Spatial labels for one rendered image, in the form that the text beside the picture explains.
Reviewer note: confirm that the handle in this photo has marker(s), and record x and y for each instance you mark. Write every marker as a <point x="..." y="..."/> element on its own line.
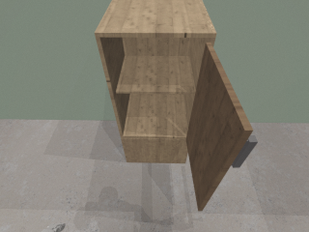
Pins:
<point x="245" y="151"/>

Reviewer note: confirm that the cupboard door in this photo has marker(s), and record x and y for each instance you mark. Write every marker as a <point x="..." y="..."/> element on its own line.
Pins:
<point x="218" y="128"/>

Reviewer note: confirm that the robot left hand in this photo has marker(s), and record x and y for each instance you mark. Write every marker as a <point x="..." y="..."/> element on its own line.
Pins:
<point x="55" y="227"/>

